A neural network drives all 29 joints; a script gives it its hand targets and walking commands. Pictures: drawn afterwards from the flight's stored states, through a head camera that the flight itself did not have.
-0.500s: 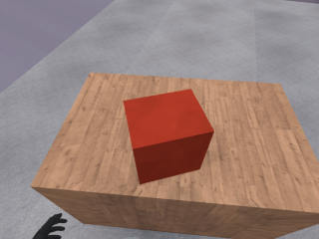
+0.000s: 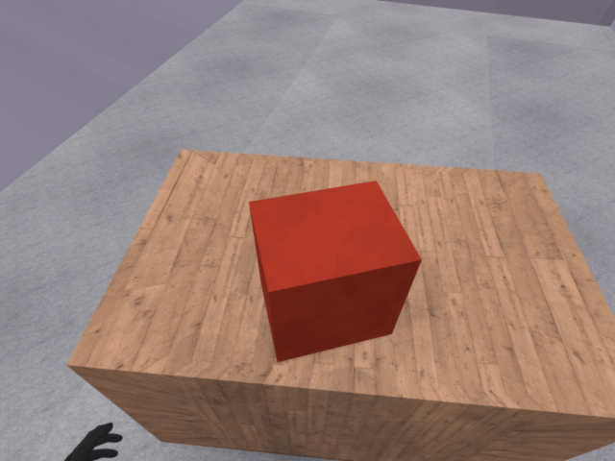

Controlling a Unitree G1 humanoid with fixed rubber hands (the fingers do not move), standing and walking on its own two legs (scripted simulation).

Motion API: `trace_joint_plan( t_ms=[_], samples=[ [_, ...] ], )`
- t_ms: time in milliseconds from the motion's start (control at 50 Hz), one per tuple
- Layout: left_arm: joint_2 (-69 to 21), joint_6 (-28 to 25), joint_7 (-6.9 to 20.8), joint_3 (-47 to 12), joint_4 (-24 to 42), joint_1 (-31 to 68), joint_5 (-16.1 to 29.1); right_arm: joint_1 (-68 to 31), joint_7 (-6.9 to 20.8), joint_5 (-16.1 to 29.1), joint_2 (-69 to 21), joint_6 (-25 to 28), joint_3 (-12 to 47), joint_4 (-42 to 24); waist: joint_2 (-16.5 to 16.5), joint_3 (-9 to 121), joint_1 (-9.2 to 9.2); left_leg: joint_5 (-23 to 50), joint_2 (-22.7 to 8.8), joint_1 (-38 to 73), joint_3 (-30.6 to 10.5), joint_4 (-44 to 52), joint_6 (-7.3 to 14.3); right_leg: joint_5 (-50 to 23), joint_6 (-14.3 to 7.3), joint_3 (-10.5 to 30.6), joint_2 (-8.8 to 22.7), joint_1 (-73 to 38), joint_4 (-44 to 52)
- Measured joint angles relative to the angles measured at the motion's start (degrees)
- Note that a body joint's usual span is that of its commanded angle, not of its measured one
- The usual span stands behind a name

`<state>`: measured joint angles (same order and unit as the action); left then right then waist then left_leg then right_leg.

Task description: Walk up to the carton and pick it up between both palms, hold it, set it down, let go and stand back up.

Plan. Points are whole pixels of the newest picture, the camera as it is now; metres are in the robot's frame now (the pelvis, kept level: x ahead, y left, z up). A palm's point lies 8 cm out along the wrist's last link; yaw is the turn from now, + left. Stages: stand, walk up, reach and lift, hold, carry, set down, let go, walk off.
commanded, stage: walk up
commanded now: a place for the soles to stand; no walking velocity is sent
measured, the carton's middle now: (325, 273) +0.43 +0.00 -0.06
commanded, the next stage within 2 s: reach and lift in 0.24 s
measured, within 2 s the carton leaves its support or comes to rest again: neither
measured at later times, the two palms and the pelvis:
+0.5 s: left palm (122, 421) +0.19 +0.27 -0.07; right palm out of the picture +0.12 -0.31 -0.09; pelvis -0.01 +0.00 +0.00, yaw +0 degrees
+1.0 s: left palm (129, 429) +0.17 +0.25 -0.04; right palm out of the picture +0.14 -0.31 -0.05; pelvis -0.01 -0.01 +0.01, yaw +0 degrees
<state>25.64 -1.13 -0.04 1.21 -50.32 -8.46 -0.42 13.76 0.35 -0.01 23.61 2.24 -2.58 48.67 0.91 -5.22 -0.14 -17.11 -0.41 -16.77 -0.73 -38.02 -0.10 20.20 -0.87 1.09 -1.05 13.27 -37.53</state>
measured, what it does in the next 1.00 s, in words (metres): stands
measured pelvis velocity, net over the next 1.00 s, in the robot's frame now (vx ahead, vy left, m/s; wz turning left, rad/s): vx -0.01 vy -0.01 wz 0.00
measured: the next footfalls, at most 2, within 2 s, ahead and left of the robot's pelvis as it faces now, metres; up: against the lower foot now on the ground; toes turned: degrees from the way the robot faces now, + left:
none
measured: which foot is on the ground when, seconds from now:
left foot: down 0.00-1.00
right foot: down 0.00-1.00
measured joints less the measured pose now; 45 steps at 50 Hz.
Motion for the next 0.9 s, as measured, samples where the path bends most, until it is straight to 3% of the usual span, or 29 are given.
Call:
trace_joint_plan(
  t_ms=[240,260,360,440,620,900],
  samples=[
    [0.0,-0.17,-0.05,0.0,-0.49,0.36,0.0,-0.39,0.05,0.0,0.0,-0.35,0.0,0.0,-0.3,0.0,0.0,0.0,0.0,0.05,0.0,0.12,0.0,0.0,0.25,0.0,0.02,-0.04,0.09],
    [0.0,0.98,-0.13,0.0,-0.09,0.46,0.0,-0.6,0.16,-0.39,-0.07,0.32,-0.13,0.57,-0.33,0.08,0.0,0.0,0.0,-0.07,0.0,0.11,0.0,-0.01,0.25,0.0,0.02,0.08,0.09],
    [-0.57,18.52,-1.34,-0.03,8.3,5.53,0.0,-6.06,3.16,-2.5,-0.99,6.31,-2.41,4.32,-0.16,-1.04,0.0,-0.09,0.0,-3.84,0.07,-2.0,0.0,0.31,0.25,0.0,0.02,4.17,-2.68],
    [-3.18,22.65,-1.62,-0.04,17.49,7.52,-0.01,-7.91,4.07,-2.51,-1.03,8.21,-2.87,4.36,-0.15,-2.36,0.0,0.03,0.0,-3.88,0.08,-2.13,0.0,0.3,0.25,0.0,0.02,4.28,-2.96],
    [-7.23,21.51,-3.23,0.0,22.33,5.54,-0.06,-7.9,5.87,-2.51,-1.03,10.26,-2.86,4.35,-0.15,-2.22,0.0,-0.03,-0.02,-0.29,0.07,-0.92,0.0,0.31,0.26,0.0,0.01,0.65,-1.64],
    [-9.11,13.87,-6.24,-0.01,22.45,-0.22,-0.06,-7.92,9.52,-2.13,-1.05,10.41,-2.87,4.14,-0.15,-0.7,0.0,2.33,-0.08,6.9,0.07,5.11,0.0,-2.19,0.26,0.0,0.05,-6.56,4.53]
  ],
)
